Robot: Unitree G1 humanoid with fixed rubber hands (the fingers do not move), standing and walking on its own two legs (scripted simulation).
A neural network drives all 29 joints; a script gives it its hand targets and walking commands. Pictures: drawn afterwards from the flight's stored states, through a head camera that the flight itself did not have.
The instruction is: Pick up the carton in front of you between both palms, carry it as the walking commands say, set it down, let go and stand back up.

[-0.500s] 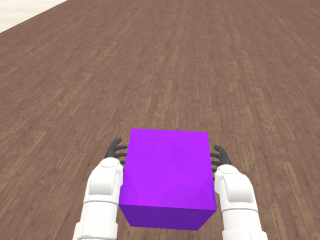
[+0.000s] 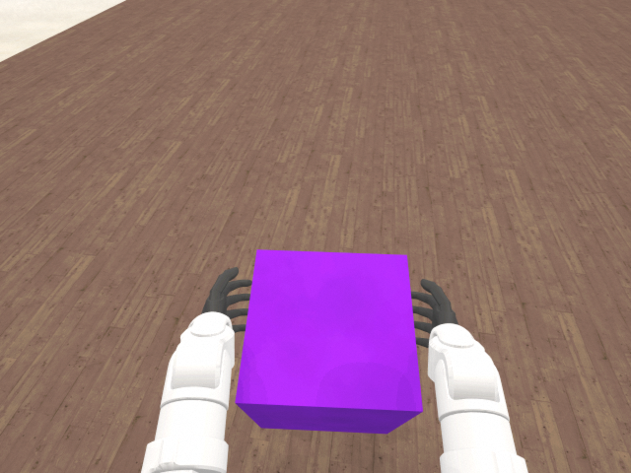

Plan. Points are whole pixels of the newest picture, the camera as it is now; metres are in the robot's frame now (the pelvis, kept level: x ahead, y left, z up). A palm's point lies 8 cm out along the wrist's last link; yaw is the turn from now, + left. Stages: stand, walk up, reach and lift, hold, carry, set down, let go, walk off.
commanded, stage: carry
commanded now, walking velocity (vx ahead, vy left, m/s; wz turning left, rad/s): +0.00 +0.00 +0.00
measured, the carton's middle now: (327, 349) +0.32 +0.00 -0.05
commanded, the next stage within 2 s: hold in 0.02 s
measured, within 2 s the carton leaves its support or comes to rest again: neither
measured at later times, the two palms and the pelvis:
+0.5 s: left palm (200, 337) +0.27 +0.16 +0.05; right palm (430, 332) +0.29 -0.13 +0.04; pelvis -0.03 -0.01 +0.00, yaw +6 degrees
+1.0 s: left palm (230, 376) +0.32 +0.16 -0.15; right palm (393, 365) +0.36 -0.12 -0.17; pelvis -0.05 -0.02 -0.08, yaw +8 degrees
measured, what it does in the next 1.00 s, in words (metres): lowers itself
